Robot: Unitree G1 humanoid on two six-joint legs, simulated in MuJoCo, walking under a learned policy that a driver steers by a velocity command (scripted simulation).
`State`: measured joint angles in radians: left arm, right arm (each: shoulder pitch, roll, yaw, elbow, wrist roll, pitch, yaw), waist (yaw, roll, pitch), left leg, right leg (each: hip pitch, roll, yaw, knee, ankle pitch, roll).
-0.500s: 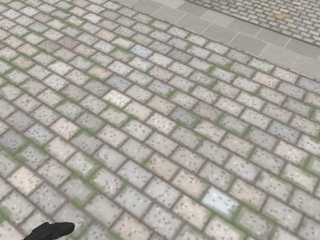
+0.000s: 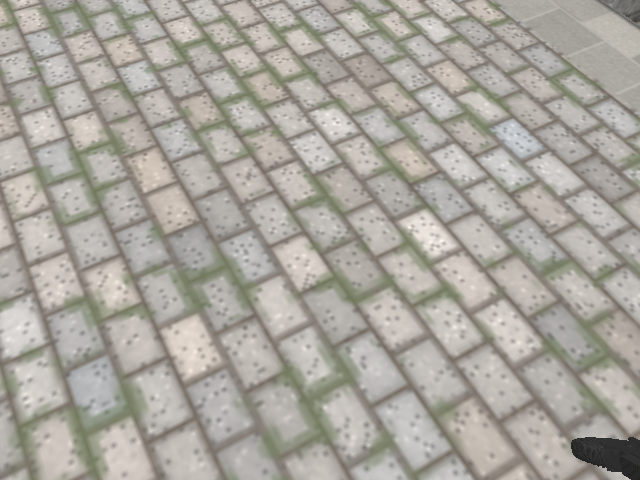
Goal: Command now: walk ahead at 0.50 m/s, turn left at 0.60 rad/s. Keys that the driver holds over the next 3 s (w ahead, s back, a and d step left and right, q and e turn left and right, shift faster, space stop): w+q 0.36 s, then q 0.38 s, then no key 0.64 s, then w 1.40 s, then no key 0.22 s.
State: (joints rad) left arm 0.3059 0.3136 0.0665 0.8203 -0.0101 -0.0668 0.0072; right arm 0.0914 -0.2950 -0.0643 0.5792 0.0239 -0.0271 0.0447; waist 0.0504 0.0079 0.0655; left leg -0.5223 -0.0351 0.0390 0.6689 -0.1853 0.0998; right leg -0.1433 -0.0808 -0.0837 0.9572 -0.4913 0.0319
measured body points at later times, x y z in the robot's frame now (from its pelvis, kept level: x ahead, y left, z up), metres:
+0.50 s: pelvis +0.28 -0.02 +0.01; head +0.31 -0.01 +0.46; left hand +0.43 +0.28 -0.06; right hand +0.41 -0.29 -0.10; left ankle +0.11 +0.07 -0.66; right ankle +0.40 -0.10 -0.71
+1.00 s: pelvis +0.35 +0.04 +0.02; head +0.37 +0.08 +0.47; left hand +0.31 +0.35 -0.10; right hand +0.65 -0.08 -0.04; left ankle +0.33 +0.14 -0.71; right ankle +0.40 -0.10 -0.66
